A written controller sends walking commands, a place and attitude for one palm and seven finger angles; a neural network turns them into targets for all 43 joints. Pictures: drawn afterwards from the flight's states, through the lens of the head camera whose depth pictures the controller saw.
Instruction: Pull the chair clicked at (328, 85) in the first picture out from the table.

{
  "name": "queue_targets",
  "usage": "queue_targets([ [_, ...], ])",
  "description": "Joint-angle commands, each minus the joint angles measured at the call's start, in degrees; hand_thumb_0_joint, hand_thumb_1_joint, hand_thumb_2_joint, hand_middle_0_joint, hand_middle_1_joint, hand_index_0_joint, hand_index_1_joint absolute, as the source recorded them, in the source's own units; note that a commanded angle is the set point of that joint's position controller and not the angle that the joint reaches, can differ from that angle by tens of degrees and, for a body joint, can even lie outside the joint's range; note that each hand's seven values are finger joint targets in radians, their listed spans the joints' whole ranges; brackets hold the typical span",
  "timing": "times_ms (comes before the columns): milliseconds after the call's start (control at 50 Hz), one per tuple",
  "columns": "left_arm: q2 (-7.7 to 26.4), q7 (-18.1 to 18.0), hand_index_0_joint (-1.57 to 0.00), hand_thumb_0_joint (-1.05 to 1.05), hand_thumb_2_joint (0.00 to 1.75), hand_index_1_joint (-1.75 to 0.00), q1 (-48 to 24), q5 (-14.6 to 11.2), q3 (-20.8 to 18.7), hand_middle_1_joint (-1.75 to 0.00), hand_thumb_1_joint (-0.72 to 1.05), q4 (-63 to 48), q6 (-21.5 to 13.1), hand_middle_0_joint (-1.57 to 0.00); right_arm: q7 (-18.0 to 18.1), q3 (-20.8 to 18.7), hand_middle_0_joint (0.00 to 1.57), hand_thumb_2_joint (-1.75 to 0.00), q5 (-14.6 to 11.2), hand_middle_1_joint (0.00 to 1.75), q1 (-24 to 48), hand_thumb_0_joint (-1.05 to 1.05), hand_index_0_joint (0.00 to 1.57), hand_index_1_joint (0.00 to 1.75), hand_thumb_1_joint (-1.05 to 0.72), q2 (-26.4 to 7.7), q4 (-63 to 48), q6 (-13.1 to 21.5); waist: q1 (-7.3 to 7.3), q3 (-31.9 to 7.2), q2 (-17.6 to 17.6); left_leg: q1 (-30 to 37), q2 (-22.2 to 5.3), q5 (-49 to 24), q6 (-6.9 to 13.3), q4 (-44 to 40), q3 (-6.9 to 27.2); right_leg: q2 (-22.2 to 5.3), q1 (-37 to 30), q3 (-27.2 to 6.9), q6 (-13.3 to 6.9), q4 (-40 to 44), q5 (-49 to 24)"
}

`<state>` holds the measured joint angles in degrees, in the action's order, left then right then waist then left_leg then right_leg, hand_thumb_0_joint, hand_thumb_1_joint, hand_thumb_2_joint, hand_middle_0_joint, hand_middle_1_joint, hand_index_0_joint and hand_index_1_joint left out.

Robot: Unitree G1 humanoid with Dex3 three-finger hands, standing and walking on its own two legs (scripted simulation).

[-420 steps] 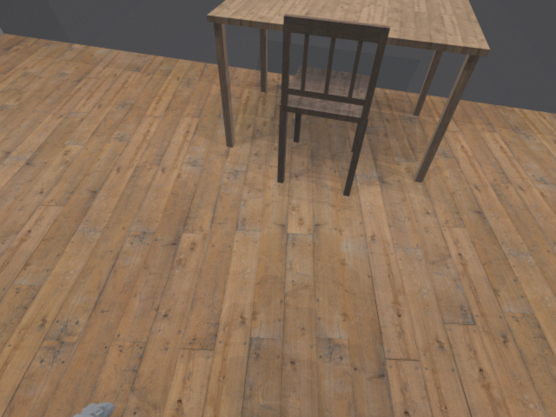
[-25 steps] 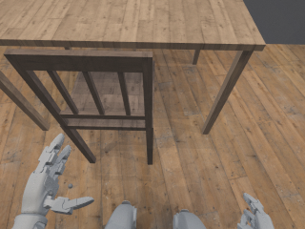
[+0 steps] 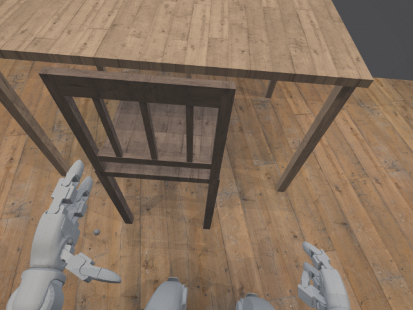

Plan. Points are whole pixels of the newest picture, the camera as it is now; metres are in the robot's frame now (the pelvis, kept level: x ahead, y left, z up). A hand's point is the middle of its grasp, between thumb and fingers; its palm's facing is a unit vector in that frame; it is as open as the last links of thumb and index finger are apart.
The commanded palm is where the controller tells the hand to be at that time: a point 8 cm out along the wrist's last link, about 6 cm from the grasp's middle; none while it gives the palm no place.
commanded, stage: raise the hand toward the chair's back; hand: left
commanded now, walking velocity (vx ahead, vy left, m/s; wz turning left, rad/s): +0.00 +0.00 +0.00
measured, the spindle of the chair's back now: (149, 132) +0.51 +0.18 -0.02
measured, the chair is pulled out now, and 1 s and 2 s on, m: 0.00 0.00 0.00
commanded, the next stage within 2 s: aim the fingers beside a spindle in 0.56 s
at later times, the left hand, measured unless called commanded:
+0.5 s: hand (113, 229) +0.24 +0.18 +0.04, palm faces +0.01 -1.00 -0.05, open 16.9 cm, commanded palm +0.22 +0.24 +0.05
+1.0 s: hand (125, 212) +0.28 +0.17 +0.04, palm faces +0.03 -1.00 -0.06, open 16.9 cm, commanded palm +0.25 +0.23 +0.04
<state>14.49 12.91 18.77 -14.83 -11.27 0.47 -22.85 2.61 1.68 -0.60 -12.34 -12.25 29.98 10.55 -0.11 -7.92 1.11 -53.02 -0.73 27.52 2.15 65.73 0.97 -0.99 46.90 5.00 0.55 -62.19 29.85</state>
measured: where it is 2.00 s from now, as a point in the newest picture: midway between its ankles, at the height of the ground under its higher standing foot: outside the picture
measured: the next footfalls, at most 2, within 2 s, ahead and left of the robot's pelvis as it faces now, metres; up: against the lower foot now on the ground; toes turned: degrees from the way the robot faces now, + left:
none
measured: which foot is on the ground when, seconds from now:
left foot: down 0.00-1.00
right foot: down 0.00-1.00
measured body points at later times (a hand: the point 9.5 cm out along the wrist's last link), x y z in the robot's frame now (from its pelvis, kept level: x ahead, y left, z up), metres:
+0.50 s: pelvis +0.00 -0.02 +0.00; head +0.06 -0.01 +0.45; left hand +0.24 +0.24 +0.05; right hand +0.17 -0.26 -0.08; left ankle +0.04 +0.09 -0.65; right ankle +0.01 -0.13 -0.65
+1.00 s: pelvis +0.01 -0.04 +0.00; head +0.08 -0.04 +0.44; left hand +0.27 +0.22 +0.04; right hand +0.17 -0.29 -0.09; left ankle +0.04 +0.09 -0.65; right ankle +0.01 -0.13 -0.65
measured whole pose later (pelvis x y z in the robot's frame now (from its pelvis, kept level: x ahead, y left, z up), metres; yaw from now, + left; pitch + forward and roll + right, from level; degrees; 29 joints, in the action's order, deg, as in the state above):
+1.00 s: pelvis +0.01 -0.04 +0.00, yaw +0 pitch +16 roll -2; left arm 15.1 16.6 10.5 -16.9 -14.9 11.7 -23.9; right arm 3.2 -0.3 -1.2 -12.7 -14.2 33.5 9.4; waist -1.7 -8.6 1.7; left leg -54.2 -2.4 28.2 -1.0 66.0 1.8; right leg 0.7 49.5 5.5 -2.5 -64.9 31.8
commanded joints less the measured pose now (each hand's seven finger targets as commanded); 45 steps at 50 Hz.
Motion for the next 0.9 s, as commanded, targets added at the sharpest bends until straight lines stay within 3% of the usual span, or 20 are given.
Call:
queue_targets([
  [0,6.4,1.3,-0.06,0.00,0.30,-0.08,-5.1,-0.4,-2.8,-0.08,-0.50,-7.9,-3.1,-0.06,0.8,-4.0,0.20,-0.90,-0.4,0.30,0.8,0.00,0.20,0.30,-0.90,-9.7,-6.9,2.5,-1.63,-11.3,5.0,16.3,-0.9,-10.4,-2.3,-13.1,5.3,2.3,1.5,1.0,-2.2,7.0,-7.4],
  [80,7.6,3.7,-0.06,0.00,0.30,-0.08,-3.9,-1.6,-4.0,-0.08,-0.50,-5.7,0.6,-0.06,1.1,-4.2,0.20,-0.90,-1.2,0.30,0.9,0.00,0.20,0.30,-0.90,-10.2,-7.9,2.1,-0.72,-12.1,2.7,15.0,-0.4,-9.2,-1.8,-14.2,4.5,2.4,-2.2,0.7,-2.1,9.0,-7.3],
  [120,8.3,3.8,-0.06,0.00,0.30,-0.08,-4.1,-2.4,-5.0,-0.08,-0.50,-8.7,0.8,-0.06,1.2,-4.5,0.20,-0.90,-1.3,0.30,0.8,0.00,0.20,0.30,-0.90,-10.1,-8.2,2.2,-0.28,-14.2,2.9,16.4,-0.3,-11.8,-1.7,-13.9,3.8,2.3,-3.9,0.5,-2.1,9.3,-9.0],
  [180,9.5,1.6,-0.06,0.00,0.30,-0.08,-4.4,-2.6,-6.9,-0.08,-0.50,-11.5,-1.2,-0.06,1.2,-4.6,0.20,-0.90,-0.8,0.30,1.1,0.00,0.20,0.30,-0.90,-9.5,-7.5,2.6,0.15,-14.2,3.3,17.1,-0.5,-14.7,-1.8,-13.4,3.7,2.4,-3.9,0.5,-2.2,8.9,-10.2],
  [280,8.3,-0.8,-0.06,0.00,0.30,-0.08,-5.1,-1.2,-5.8,-0.08,-0.50,-8.6,-4.9,-0.06,0.7,-4.6,0.20,-0.90,-0.3,0.30,0.9,0.00,0.20,0.30,-0.90,-9.2,-6.0,2.7,-1.00,-10.3,3.7,14.1,-0.5,-11.6,-1.7,-12.2,3.3,2.3,-0.8,0.3,-2.2,8.2,-8.2],
  [340,7.0,0.5,-0.06,0.00,0.30,-0.08,-4.7,-1.1,-4.0,-0.08,-0.50,-6.4,-4.6,-0.06,0.4,-4.6,0.20,-0.90,-0.5,0.30,0.7,0.00,0.20,0.30,-0.90,-9.7,-6.4,2.4,-1.24,-10.9,3.9,13.5,-0.3,-10.0,-1.6,-12.1,2.8,2.1,-1.0,-0.1,-2.1,8.5,-7.6],
  [460,8.9,2.2,-0.06,0.00,0.30,-0.08,-5.0,-2.4,-5.3,-0.08,-0.50,-9.6,-2.8,-0.06,1.0,-4.7,0.20,-0.90,-1.0,0.30,1.0,0.00,0.20,0.30,-0.90,-9.6,-7.5,2.1,-0.69,-14.1,3.5,14.0,0.1,-10.8,-0.9,-12.1,1.8,1.9,-5.3,-1.2,-1.8,10.2,-9.1],
  [580,8.8,0.0,-0.06,0.00,0.30,-0.08,-6.4,-1.8,-6.1,-0.08,-0.50,-7.8,-4.9,-0.06,1.2,-4.5,0.20,-0.90,-0.6,0.30,1.4,0.00,0.20,0.30,-0.90,-8.9,-6.1,2.3,-1.47,-10.9,2.0,11.6,0.1,-9.5,-0.7,-10.5,1.7,2.1,-3.2,-1.8,-1.6,10.0,-7.8],
  [640,7.2,1.2,-0.06,0.00,0.30,-0.08,-6.2,-1.7,-4.3,-0.08,-0.50,-5.8,-5.0,-0.06,1.0,-4.4,0.20,-0.90,-0.8,0.30,1.3,0.00,0.20,0.30,-0.90,-9.0,-6.1,2.3,-1.78,-11.1,1.9,10.9,0.4,-9.6,-0.6,-9.8,1.2,1.8,-3.9,-2.5,-1.5,10.3,-8.5],
  [720,9.4,3.1,-0.06,0.00,0.30,-0.08,-11.1,-1.9,-5.7,-0.08,-0.50,-1.9,-3.9,-0.06,1.4,-4.3,0.20,-0.90,-0.9,0.30,0.9,0.00,0.20,0.30,-0.90,-9.6,-5.4,2.0,-2.54,-11.2,0.2,8.1,0.5,-8.8,-0.4,-8.0,0.7,1.6,-4.2,-4.2,-1.2,10.5,-8.2],
  [820,11.0,3.6,-0.06,0.00,0.30,-0.08,-13.2,-3.1,-8.4,-0.08,-0.50,-3.0,-4.7,-0.06,1.7,-4.5,0.20,-0.90,-0.7,0.30,1.0,0.00,0.20,0.30,-0.90,-9.2,-5.1,2.5,-1.37,-15.9,1.5,8.9,0.5,-12.7,-0.2,-6.8,0.1,1.1,-7.7,-5.5,-1.0,9.8,-13.2],
  [880,11.1,3.4,-0.06,0.00,0.30,-0.08,-12.7,-3.2,-8.9,-0.08,-0.50,-2.1,-5.4,-0.06,1.4,-4.5,0.20,-0.90,-0.6,0.30,1.1,0.00,0.20,0.30,-0.90,-8.9,-4.5,2.5,-0.97,-16.2,1.6,8.9,0.4,-14.8,-0.2,-6.7,0.2,1.3,-8.2,-5.1,-1.0,8.8,-16.1],
])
